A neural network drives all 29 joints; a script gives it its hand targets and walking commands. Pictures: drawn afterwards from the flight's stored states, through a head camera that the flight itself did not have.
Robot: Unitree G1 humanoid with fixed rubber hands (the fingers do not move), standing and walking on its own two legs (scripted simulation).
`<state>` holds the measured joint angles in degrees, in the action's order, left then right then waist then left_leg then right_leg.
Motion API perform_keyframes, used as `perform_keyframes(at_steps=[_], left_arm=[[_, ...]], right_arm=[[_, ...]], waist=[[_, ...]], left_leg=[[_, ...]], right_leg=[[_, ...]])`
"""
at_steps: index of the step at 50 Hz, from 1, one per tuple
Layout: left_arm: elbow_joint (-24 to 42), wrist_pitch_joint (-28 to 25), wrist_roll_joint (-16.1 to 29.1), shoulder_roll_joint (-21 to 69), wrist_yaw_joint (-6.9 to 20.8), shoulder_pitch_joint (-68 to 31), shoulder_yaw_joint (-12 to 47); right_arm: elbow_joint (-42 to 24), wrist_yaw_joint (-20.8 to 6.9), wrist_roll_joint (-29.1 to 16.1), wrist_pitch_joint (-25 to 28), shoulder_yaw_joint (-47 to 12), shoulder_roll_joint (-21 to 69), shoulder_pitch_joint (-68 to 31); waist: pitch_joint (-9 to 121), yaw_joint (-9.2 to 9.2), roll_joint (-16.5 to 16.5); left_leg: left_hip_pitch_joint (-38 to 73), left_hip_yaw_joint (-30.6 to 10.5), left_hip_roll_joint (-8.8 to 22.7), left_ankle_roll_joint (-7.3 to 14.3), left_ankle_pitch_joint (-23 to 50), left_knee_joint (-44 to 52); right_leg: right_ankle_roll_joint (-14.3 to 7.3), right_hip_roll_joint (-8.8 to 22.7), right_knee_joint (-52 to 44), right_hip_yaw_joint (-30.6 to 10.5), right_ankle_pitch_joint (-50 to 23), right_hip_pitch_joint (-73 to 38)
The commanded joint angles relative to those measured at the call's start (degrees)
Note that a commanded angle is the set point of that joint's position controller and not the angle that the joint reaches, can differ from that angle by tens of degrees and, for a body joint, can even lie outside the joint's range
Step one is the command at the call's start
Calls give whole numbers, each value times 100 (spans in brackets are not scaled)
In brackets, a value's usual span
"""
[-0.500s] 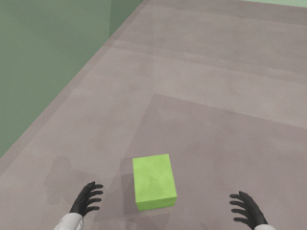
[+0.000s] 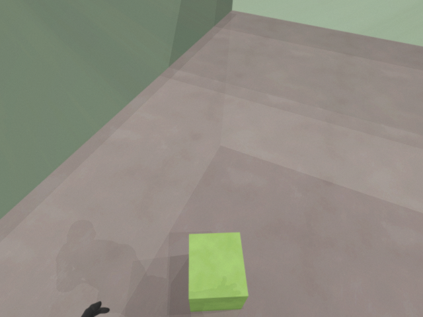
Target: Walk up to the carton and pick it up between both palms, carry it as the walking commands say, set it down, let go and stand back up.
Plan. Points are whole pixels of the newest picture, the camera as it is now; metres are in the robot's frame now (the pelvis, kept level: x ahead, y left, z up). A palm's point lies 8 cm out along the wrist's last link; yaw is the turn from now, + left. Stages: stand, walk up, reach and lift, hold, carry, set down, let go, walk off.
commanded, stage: stand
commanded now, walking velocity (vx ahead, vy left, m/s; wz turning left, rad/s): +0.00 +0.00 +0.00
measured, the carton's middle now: (215, 271) +0.41 +0.00 -0.65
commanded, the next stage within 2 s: none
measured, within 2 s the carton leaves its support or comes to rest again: neither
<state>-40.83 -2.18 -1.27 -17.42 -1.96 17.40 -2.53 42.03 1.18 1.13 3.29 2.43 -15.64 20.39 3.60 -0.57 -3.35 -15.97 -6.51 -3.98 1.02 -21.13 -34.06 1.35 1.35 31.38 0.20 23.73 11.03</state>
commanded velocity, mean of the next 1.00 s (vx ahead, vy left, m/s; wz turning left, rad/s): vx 0.00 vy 0.00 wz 0.00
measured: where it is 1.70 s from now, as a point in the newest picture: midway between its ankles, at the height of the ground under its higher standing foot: outside the picture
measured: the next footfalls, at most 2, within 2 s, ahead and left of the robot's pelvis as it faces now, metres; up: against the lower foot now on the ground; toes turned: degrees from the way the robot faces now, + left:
none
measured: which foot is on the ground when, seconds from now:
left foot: down 0.00-1.00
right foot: down 0.00-1.00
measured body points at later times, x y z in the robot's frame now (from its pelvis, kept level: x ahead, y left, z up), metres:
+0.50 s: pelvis +0.02 +0.01 -0.01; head +0.04 +0.03 +0.44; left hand +0.03 +0.29 -0.15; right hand +0.08 -0.25 -0.13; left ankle -0.04 +0.11 -0.73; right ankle -0.08 -0.13 -0.73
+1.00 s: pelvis +0.00 +0.01 +0.00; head +0.02 +0.03 +0.45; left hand -0.03 +0.26 -0.16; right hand +0.03 -0.24 -0.14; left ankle -0.04 +0.11 -0.73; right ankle -0.08 -0.13 -0.73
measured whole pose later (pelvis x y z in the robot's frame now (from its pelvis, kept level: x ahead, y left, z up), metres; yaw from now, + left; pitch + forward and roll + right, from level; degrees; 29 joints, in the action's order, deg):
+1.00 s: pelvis +0.00 +0.01 +0.00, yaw +6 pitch +1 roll -1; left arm -57.5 2.9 -1.4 -13.8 -3.6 18.6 0.0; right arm 56.2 3.8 1.2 -0.6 1.0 -10.2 19.8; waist -0.8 -0.2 -1.7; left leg -15.3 -12.1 -6.5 1.9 -22.5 -37.6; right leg 1.9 2.9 30.2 6.6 25.0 6.1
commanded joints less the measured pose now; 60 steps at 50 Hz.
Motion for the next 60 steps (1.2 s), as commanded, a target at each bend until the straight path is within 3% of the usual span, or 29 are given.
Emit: perform_keyframes(at_steps=[1, 3, 6, 9, 12, 13, 15, 18, 20, 23, 24, 26, 27, 30, 32, 34, 35, 36, 38, 39, 41, 43, 46, 49, 51, 53, 55, 57, 60], left_arm=[[272, 95, 23, -384, -7, -90, -13], [240, 158, -44, -459, -81, -53, -48], [-18, 172, -30, -623, -86, 434, -67], [-151, 108, 44, -415, -179, 494, 15], [-224, 224, 92, -678, -136, 485, -35], [-306, 255, 33, -299, -119, 580, 69], [-372, 311, 6, -481, -154, 419, 64], [-646, 234, 23, -532, -146, 828, 40], [-603, 240, 35, -887, -127, 297, -113], [-871, 280, 62, -329, -94, 667, 61], [-864, 325, 93, -659, -57, 573, 14], [-885, 308, -15, -405, -131, 338, 60], [-954, 324, -62, -17, -160, 427, 200], [-1174, 416, -1, -401, -205, 736, 151], [-990, 360, -41, -558, -178, 252, 43], [-1111, 402, 8, -718, -214, 368, 53], [-1175, 412, 3, -297, -208, 553, 159], [-1255, 404, 107, -181, -195, 907, 194], [-1281, 441, 43, -314, -201, 508, 133], [-1378, 453, 143, -368, -162, 723, 125], [-1315, 447, -17, -689, -203, 368, 19], [-1385, 400, -14, -237, -187, 324, 137], [-1490, 412, -20, -68, -198, 474, 181], [-1638, 547, 25, -382, -143, 532, 116], [-1656, 529, 8, -350, -198, 749, 105], [-1782, 447, 46, -135, -158, 1039, 180], [-1804, 444, 82, 204, -121, 703, 251], [-1820, 348, -25, -275, -127, 873, 98], [-2037, 398, -37, 219, -199, 1074, 260]], right_arm=[[-233, 48, -32, -70, 117, -552, 175], [-143, 130, 50, -121, 151, -627, 241], [-63, 82, 84, -173, 189, -737, 619], [85, 143, -27, -113, 171, -760, 401], [-52, 120, -22, -136, 115, -423, 56], [-24, 131, 38, -190, 55, -388, 128], [152, 187, 12, -261, 70, -408, 467], [335, 187, -77, -241, 58, -453, 527], [511, 238, -61, -307, 152, -939, 837], [575, 247, -23, -309, 47, -531, 484], [509, 262, 0, -386, 10, -653, 215], [651, 235, 14, -388, -21, -333, 355], [828, 232, -121, -385, -57, -43, 742], [724, 219, -68, -364, -39, -25, 311], [981, 271, -11, -372, -61, -61, 669], [1044, 265, -74, -410, 18, -260, 550], [1192, 302, -39, -407, 45, -397, 988], [1021, 293, -75, -356, 153, -860, 459], [1157, 261, 34, -333, -59, -12, 423], [1192, 256, -35, -339, -73, -4, 787], [1109, 273, 56, -351, -45, 29, 223], [1171, 308, -25, -332, 39, -221, 401], [1417, 257, -51, -362, -56, 167, 653], [1490, 261, 36, -419, -127, 359, 824], [1426, 319, 0, -402, -51, -94, 704], [1560, 300, 15, -438, -26, -249, 529], [1516, 263, -23, -379, 11, -194, 385], [1516, 235, -31, -392, -27, 60, 239], [1515, 266, -135, -367, 24, 9, 404]], waist=[[-200, 23, -76], [-646, -54, 234], [-401, -47, 405], [-275, -164, 759], [-192, -210, -261], [-463, -138, -161], [-414, -11, 689], [231, -66, 510], [521, 218, 773], [105, 4, 964], [-231, -102, 358], [-621, -25, 653], [-490, 116, 88], [-404, -45, -557], [-477, 77, 160], [-628, -3, -96], [-270, 78, 902], [-288, -149, 872], [-152, 25, 615], [-130, -30, 1125], [-383, -49, 977], [-631, 79, -39], [-597, 67, 13], [-871, 70, 678], [-695, -13, 556], [-540, -231, 1406], [-761, 34, 439], [-483, -185, 378], [-896, 6, 44]], left_leg=[[-776, -303, 352, -9, 2321, 290], [-891, -299, 391, 106, 2040, 124], [-565, -789, 505, 116, 2232, 458], [-280, -563, 438, 154, 3782, 12], [-923, -448, 293, 107, 2143, -163], [-734, -369, 281, 162, 2165, -174], [-663, -686, 266, 228, 3602, -123], [501, -758, 535, 286, 4640, -267], [836, -858, 519, 229, 5590, -219], [361, -1114, 633, 339, 4110, 102], [128, -1062, 564, 279, 3983, 131], [-860, -952, 292, 253, 3165, 48], [-793, -595, 227, 170, 1904, -39], [-746, -260, 147, 129, 1285, -456], [-528, -304, 225, 47, 1975, -103], [-610, -563, 161, 141, 2888, 0], [-206, -867, 379, 218, 4031, -12], [-168, -866, 423, 257, 3811, -15], [-17, -1120, 498, 173, 3356, 203], [-301, -1056, 337, 223, 3327, 131], [-410, -894, 261, 185, 2799, 213], [-631, -820, 306, 199, 2728, 131], [-431, -653, 315, 139, 2829, -76], [-307, -1180, 368, 154, 2754, 508], [-173, -1319, 403, 215, 2434, 713], [-229, -1407, 464, 213, 2523, 681], [-565, -1112, 393, 149, 2273, 609], [-501, -783, 235, 70, 1909, 288], [-489, -570, 204, 117, 2071, 23]], right_leg=[[45, 314, -131, -6, -1936, -517], [-67, 507, -263, -52, -2496, -176], [-68, 242, -8, 160, -870, -203], [44, 394, 184, 102, -2145, -296], [-161, 642, -144, 58, -2692, -721], [-83, 453, -5, 226, -2487, -447], [-148, 351, 351, 395, -2673, -575], [-34, 241, 381, 450, -2151, -6], [-28, 86, 583, 528, -1986, -185], [-75, 150, -46, 393, -832, -189], [-61, 119, -190, 367, -1348, -258], [-138, 480, -43, 210, -2735, -975], [-249, 675, -156, 105, -3080, -1065], [-364, 907, -439, 215, -3463, -968], [-381, 766, -230, 430, -2704, -708], [-221, 449, -122, 692, -2329, -693], [-201, 269, 329, 707, -1936, -695], [-58, 296, 37, 571, -1680, -545], [-154, 187, -45, 539, -1146, -593], [-138, 238, -88, 460, -1475, -914], [-152, 282, -218, 473, -1080, -654], [-198, 419, -214, 503, -1992, -742], [-237, 571, -213, 470, -3097, -900], [-235, 209, -326, 675, -920, -590], [-88, 171, -485, 607, -321, -606], [-134, 310, -473, 478, -581, -911], [-171, 369, -526, 523, -862, -799], [-180, 628, -716, 372, -1716, -1126], [-328, 714, -556, 418, -3098, -781]])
